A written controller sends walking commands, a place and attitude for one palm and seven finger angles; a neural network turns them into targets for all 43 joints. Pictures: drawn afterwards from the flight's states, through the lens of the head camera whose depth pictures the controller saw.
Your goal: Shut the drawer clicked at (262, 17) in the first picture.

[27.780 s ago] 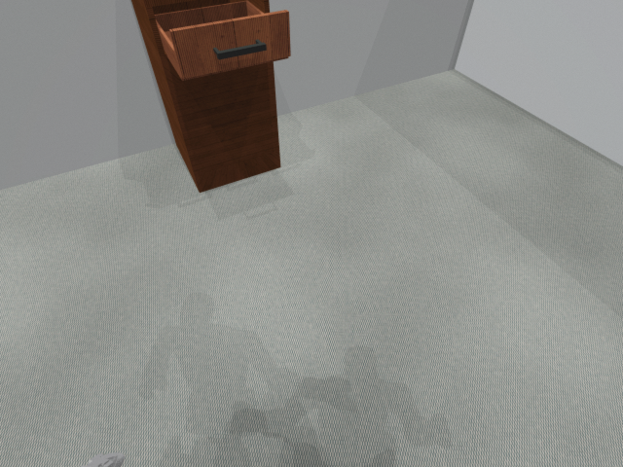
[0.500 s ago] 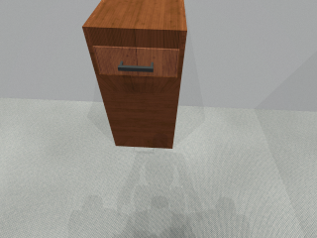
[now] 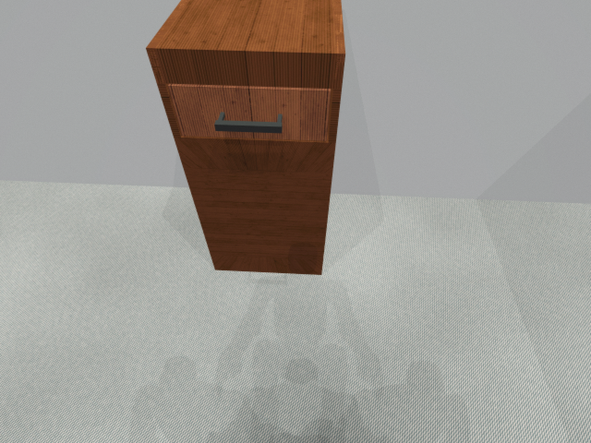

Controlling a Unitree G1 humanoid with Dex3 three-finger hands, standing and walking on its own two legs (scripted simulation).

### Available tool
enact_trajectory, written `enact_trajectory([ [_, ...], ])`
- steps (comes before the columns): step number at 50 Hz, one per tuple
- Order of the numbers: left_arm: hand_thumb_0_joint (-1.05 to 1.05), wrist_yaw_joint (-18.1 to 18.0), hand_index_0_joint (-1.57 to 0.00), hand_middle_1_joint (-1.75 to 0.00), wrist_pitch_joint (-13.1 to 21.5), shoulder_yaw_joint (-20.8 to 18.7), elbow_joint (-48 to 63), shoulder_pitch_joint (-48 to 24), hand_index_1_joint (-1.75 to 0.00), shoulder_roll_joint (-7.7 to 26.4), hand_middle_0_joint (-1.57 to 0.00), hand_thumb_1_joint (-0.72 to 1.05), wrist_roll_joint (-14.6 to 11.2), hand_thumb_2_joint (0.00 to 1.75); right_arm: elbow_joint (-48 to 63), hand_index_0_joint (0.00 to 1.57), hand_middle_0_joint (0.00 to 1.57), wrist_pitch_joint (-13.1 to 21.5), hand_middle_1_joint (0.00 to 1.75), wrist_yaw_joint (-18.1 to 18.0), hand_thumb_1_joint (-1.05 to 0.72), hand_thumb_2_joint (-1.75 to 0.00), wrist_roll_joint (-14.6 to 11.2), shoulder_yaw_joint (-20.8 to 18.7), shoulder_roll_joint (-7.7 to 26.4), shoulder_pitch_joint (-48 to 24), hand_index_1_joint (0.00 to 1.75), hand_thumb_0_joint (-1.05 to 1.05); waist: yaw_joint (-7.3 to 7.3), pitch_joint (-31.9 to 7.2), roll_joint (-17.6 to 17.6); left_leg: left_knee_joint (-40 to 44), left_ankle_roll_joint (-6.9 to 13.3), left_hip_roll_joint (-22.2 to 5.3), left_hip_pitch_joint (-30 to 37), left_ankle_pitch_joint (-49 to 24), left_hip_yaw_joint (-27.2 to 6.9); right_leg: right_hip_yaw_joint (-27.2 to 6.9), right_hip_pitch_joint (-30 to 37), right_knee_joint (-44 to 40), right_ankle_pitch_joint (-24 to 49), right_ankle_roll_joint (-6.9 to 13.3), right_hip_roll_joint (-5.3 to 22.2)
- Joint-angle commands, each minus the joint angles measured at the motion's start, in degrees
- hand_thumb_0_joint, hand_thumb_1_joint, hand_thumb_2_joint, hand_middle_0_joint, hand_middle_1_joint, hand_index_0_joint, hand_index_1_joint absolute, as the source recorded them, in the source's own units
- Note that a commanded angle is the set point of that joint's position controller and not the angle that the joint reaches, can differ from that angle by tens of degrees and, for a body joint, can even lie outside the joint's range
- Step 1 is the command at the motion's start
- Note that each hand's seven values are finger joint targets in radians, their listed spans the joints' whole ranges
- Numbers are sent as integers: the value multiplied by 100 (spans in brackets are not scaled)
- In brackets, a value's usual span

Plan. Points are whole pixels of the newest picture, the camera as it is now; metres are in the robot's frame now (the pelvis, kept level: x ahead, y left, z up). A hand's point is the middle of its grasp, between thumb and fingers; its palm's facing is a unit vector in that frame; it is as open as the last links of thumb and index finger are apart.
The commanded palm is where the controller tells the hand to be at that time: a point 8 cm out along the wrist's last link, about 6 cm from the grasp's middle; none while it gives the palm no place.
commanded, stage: look to check the result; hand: left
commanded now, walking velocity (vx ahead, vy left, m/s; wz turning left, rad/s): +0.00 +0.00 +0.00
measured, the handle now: (249, 121) +0.81 +0.16 -0.04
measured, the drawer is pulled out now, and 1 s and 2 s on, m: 0.00 0.00 0.00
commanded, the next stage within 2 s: stand and wait in 0.04 s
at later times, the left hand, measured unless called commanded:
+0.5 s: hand out of the picture +0.06 +0.21 -0.17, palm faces -0.01 -0.96 -0.29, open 7.4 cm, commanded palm none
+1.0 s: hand out of the picture +0.06 +0.21 -0.17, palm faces -0.01 -0.96 -0.29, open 7.4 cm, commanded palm none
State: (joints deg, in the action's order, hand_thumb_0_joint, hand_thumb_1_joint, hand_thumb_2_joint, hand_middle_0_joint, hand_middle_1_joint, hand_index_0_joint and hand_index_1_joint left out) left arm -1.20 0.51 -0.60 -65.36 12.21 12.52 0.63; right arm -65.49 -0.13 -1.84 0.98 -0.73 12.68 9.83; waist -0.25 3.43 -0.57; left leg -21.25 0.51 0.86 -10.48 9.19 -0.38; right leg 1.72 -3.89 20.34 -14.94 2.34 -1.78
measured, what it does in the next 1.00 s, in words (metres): stands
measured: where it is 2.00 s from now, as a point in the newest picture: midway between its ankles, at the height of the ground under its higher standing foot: outside the picture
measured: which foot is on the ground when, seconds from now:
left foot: down 0.00-1.00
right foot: down 0.00-1.00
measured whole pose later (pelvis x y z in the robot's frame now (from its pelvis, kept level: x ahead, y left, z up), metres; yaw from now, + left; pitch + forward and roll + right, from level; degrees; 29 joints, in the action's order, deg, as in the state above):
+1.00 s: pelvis +0.01 -0.01 +0.00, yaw -1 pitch -2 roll +0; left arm -1.0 0.8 -0.8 -64.7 10.2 14.7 0.5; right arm -65.4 -0.1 -1.8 0.9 -0.7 15.0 8.6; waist -0.4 3.0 -0.3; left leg -19.4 -0.3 0.0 -8.1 9.7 0.1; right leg 1.0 -1.3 17.4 -14.5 3.0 -2.6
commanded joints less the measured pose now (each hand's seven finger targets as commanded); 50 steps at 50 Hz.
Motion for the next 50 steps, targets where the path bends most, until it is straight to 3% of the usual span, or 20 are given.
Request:
enact_trajectory([
  [1,0,-65,-20,-30,106,-197,241,83,-30,945,-20,90,-3,90,268,20,20,84,30,-28,-90,-90,-13,-149,851,95,30,0,-8,-200,56,154,148,-666,426,-999,-542,-581,-406,-449,1141,72,828],
  [8,0,-55,-20,-30,109,-206,271,-30,-30,1004,-20,90,-13,90,275,20,20,85,30,-23,-90,-90,-6,-145,915,14,30,0,-10,-178,43,206,126,-669,431,-920,-537,-615,-370,-507,1131,64,846],
  [19,0,-64,-20,-30,132,-236,327,-146,-30,1136,-20,90,-19,90,303,20,20,104,30,-28,-90,-90,-12,-159,1025,-58,30,0,-8,-339,83,173,108,-697,544,-1258,-479,-611,-162,-456,1790,39,869],
  [43,0,-56,-20,-30,127,-236,332,-186,-30,1213,-20,90,-25,90,306,20,20,95,30,-26,-90,-90,-15,-150,1122,-108,30,0,-9,-196,37,256,92,-725,604,-1144,-460,-640,-205,-593,1617,15,867],
  [46,0,-59,-20,-30,141,-241,334,-150,-30,1248,-20,90,-19,90,313,20,20,100,30,-32,-90,-90,-25,-154,1149,-94,30,0,-9,-357,126,209,100,-732,690,-1227,-462,-655,-143,-587,1742,3,862],
  [50,0,-53,-20,-30,132,-227,320,-201,-30,1228,-20,90,-24,90,300,20,20,98,30,-28,-90,-90,-17,-155,1157,-108,30,0,-17,-198,102,274,92,-735,622,-1130,-471,-652,-217,-612,1586,21,851],
])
